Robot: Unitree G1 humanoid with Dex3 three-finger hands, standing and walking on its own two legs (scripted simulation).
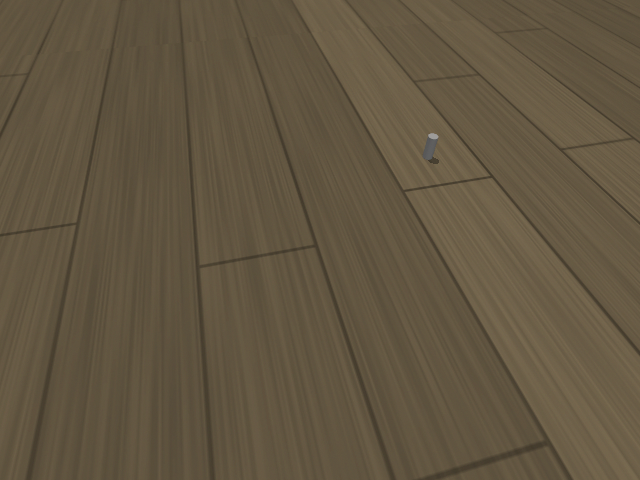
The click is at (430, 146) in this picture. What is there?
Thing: slim round
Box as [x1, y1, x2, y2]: [423, 133, 437, 159]
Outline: 436,134 431,133 428,135 423,152 423,157 426,159 430,159 432,156 437,140
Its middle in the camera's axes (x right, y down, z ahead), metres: +0.57 -0.46 +2.00
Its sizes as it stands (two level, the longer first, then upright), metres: 0.051 0.051 0.127
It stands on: the floor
